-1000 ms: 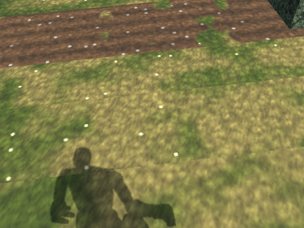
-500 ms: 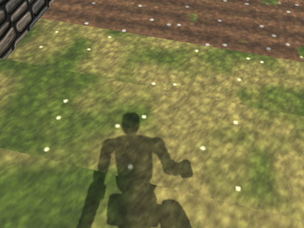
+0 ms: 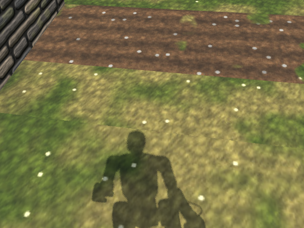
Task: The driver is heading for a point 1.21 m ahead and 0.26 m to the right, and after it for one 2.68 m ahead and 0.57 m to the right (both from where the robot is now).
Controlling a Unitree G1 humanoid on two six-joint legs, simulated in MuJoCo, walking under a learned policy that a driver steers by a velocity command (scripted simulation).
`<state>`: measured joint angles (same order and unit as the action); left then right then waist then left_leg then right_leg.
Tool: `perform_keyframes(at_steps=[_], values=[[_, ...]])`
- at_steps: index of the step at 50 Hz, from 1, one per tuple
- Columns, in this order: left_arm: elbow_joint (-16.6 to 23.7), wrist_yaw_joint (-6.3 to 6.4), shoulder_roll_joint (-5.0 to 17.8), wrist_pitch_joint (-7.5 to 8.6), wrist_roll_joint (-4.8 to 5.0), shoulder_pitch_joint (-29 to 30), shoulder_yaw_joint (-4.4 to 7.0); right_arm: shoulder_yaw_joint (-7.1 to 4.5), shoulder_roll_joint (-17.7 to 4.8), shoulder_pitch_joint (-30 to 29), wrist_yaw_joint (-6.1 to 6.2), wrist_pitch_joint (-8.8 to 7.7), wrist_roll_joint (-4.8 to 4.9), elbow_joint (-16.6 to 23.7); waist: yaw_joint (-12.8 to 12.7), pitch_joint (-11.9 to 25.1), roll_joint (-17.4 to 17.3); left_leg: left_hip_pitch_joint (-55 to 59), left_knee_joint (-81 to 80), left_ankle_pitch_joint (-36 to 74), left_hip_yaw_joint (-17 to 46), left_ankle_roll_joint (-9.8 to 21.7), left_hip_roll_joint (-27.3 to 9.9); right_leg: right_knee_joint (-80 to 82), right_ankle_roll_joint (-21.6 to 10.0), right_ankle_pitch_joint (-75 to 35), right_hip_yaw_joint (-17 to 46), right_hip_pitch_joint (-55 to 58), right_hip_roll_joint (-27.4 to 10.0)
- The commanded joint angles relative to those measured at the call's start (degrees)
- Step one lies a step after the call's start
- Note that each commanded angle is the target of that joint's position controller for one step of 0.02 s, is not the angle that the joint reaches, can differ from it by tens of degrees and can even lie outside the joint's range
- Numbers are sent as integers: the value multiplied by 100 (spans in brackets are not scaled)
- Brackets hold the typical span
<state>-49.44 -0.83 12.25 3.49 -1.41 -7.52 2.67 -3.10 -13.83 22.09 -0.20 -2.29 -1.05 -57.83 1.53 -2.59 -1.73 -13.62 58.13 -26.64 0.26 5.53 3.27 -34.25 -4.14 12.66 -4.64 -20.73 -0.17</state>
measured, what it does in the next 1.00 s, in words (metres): goes down: left foot, then right foot 0.17 m lower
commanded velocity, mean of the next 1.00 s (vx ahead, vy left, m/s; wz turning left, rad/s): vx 0.50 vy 0.00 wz -0.21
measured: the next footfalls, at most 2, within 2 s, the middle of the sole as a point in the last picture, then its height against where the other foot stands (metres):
left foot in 0.40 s outside the picture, level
right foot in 0.98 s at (180, 208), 0.17 m lower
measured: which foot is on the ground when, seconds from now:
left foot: up 0.00-0.38, down 0.40-0.98, up 1.00-1.00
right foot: down 0.00-0.44, up 0.46-0.96, down 0.98-1.00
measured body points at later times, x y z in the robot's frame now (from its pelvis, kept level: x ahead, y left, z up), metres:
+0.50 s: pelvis +0.24 +0.03 +0.00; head +0.26 +0.04 +0.45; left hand +0.22 +0.28 -0.16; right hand +0.35 -0.23 -0.13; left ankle +0.27 +0.11 -0.73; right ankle +0.09 -0.08 -0.66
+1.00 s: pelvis +0.53 -0.01 -0.14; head +0.56 -0.02 +0.31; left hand +0.77 +0.18 -0.25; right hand +0.38 -0.21 -0.28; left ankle +0.30 +0.11 -0.68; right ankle +0.63 -0.07 -0.87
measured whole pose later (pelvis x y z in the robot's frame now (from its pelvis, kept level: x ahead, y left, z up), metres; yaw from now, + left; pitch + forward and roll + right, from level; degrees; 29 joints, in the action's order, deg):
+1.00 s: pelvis +0.53 -0.01 -0.14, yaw -13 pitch -1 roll +3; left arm -51.4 -2.6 13.4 1.5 -3.3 -0.8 3.4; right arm -1.1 -10.9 28.0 2.3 -5.2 -2.4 -61.0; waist 4.8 -4.8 2.6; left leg -3.5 76.4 -47.1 -15.2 3.1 -2.6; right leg -21.8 -7.9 -15.8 -6.8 -19.9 0.7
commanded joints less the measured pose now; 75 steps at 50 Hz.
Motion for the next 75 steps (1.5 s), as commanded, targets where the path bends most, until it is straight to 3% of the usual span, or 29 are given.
perform_keyframes(at_steps=[1, 6, 14, 18, 21, 22, 23, 24, 26, 31, 33, 38, 45, 47, 49, 50, 51, 52, 53, 54, 56, 60, 65, 69, 70, 71, 72, 73, 75], values=[[-225, 45, 634, -71, 38, -1034, 149, -137, -491, -290, -2, -82, 40, 477, -323, -221, 492, -2542, 968, 679, 386, 62, -528, 2233, -742, 789, 2511, 1749, -1705], [-488, 47, 627, 173, 107, -1266, 138, -97, -279, -459, -76, 149, -60, 433, 16, -77, 647, -1978, 91, 1579, 139, -302, -696, 2462, -640, -1316, 1267, 1240, -1180], [-745, 66, 665, 158, 89, -1691, 69, 84, -143, -1973, -128, 111, -45, 962, -240, -112, 685, -1132, -1959, 2704, -450, -389, -484, 2490, -581, -2576, 418, 1194, -864], [-796, 198, 816, 84, -22, -1808, 135, -41, -528, -1579, -123, 28, -153, 744, -129, -113, 517, -1885, -1460, 2038, 11, -6, -774, 1682, -813, -3184, 753, 2521, -1537], [-723, 166, 857, -5, -9, -1470, 176, -136, -552, -133, -118, -56, -101, 164, 446, 306, 457, 271, -2359, 1262, -452, 266, -170, -203, -617, -4465, 424, 1878, -1112], [-714, 115, 680, 7, 69, -1650, 162, -276, -889, 634, -113, -121, -188, -47, 727, 611, -280, 1601, -3126, 1734, 277, 519, -706, -1975, -379, -3540, 250, 857, -693], [-643, 46, 65, 29, 88, -2170, 45, -375, -1312, 619, -91, -153, -150, -1, 298, 967, -1540, 2808, -3724, 1830, 2530, 1165, -2177, -4127, -31, 1443, 95, -1061, 300], [-611, 108, 555, 45, 56, -1859, 160, -345, -1177, 448, -96, -140, 81, 75, 397, 728, -1001, 2422, -4218, 1886, 3170, 1361, -2388, -4420, -149, 1713, 771, -1871, 341], [-537, 123, 876, -4, 207, -1252, 323, -182, -641, -439, -112, -219, 26, 300, 33, -82, -136, 1279, -4210, 2561, 1933, 1039, -2168, -3788, -175, 943, 1082, -1699, -214], [-445, -40, 532, -483, -116, -1037, 355, -157, -677, -158, 0, -468, -133, 61, -183, -143, -123, 870, -4297, 3107, 503, 650, -1800, -3235, 43, -192, 773, -1468, -299], [-272, -72, 498, -426, -15, -399, 382, -66, -465, -165, 37, -587, -94, 2, -181, -328, -130, 1005, -4258, 2302, 16, 159, -1482, -2271, 0, -1114, 932, -1968, -344], [-83, -305, 410, -311, -17, 362, 292, -31, -473, 17, 161, -759, -102, -44, 30, -386, -32, 277, -3680, 983, -457, 150, -1389, -513, -35, -4070, 470, -1169, -86], [225, -263, 325, -310, -45, 1241, 90, 127, -262, 744, 243, -534, -258, -152, 487, -1063, 196, 571, -1823, 929, -674, 76, -1451, 778, -27, -4269, -107, -1147, -88], [-126, -207, 424, -296, -145, 258, 95, 114, -412, 791, 306, -385, -203, -189, 113, -567, 316, 860, -256, 2331, -875, 61, -1319, 1366, -129, -4233, -351, -44, -22], [-817, -96, 755, -258, -280, -1752, 281, 10, -636, 739, 321, -203, -70, -206, -899, 424, 436, 466, 2785, 3263, -1058, -21, -1069, 2017, -540, -4173, -222, 2124, 10], [-1001, -93, 1343, -219, -263, -2188, 435, 9, -327, 775, 227, -189, 7, -135, -917, 587, 1430, -1791, 5463, -1679, -1369, -177, -290, 868, -1078, -6462, 277, 3913, -691], [-830, -116, 1611, -180, -66, -2528, 467, 13, -436, 847, 242, -203, 191, 317, -840, 1739, 1320, -4028, 5762, -2003, -291, -141, -585, -946, -1666, -7501, 1815, 6203, -1923], [-628, -80, 1496, -243, 73, -2477, 471, 21, -604, 383, 254, -209, 171, 544, -1151, 2359, 448, -4379, 5468, -1350, -7, -209, -915, -297, -1937, -5979, 2498, 6107, -2218], [-564, -10, 1257, -299, 83, -2192, 389, 11, -596, -19, 218, -207, -56, 665, -949, 1807, -67, -4529, 5078, -932, 16, -249, -994, 382, -1799, -4321, 2631, 5179, -1993], [-491, 169, 1326, -314, 45, -1675, 362, 33, -441, -34, 172, -284, -104, 843, -519, 1478, 145, -4727, 3953, 251, 183, -368, -919, 1220, -2015, -1135, 3504, 4076, -2454], [-280, 239, 911, -123, 56, -811, 198, -47, -593, -756, 166, -98, -229, 980, -38, 22, -370, -3005, 1588, 678, 324, -904, -1259, 1772, -1858, -2230, 3041, 807, -1807], [-221, 153, 981, 49, 92, -671, 243, 81, -113, -765, 44, -44, -67, 1084, 126, 516, 306, -1056, -606, 2208, 22, -824, -943, 1539, -1355, -3426, 1868, -118, -623], [-242, 94, 920, -135, 70, -1564, 254, 39, -263, -2030, 1, -56, -16, 1533, -481, 228, 353, -1653, -1672, 2188, 110, -654, -619, 1237, -1141, -2028, 2471, 1034, -666], [-172, 163, 1050, -175, 55, -1623, 256, 13, -346, -1681, -62, -187, -66, 1525, -145, 23, 446, -497, -2826, 1560, 47, -379, -301, 915, -803, -1752, 2689, 1048, -653], [-110, 164, 984, -135, 75, -1495, 228, -62, -531, -928, -39, -271, -129, 1298, 231, 313, 163, 589, -3075, 1570, 376, -189, -463, 57, -603, -1911, 2351, 642, -349], [70, 132, 718, -61, 135, -1518, 166, -186, -1035, -12, 31, -318, -208, 1154, 552, 1043, -630, 1964, -3396, 847, 1848, 218, -1643, -1635, -361, -1107, 1564, -184, 180], [111, 104, 763, -55, 136, -1966, 219, -324, -1490, 427, 42, -191, -93, 945, 429, 1512, -1702, 2722, -4148, 23, 4040, 816, -2608, -2919, -210, 1984, 945, -1444, 914], [-1, 111, 1064, -99, -15, -1730, 279, -247, -1073, 172, 25, -86, 19, 956, 332, 624, -672, 2313, -4198, -688, 4042, 809, -2527, -3509, -201, 1926, 1155, -2185, 581], [127, 17, 757, -95, 45, -1195, 217, -121, -578, -632, -21, -49, -27, 1141, 68, -127, 11, 1110, -4406, 239, 2684, 558, -2065, -3340, -111, 961, 1199, -2005, 226]])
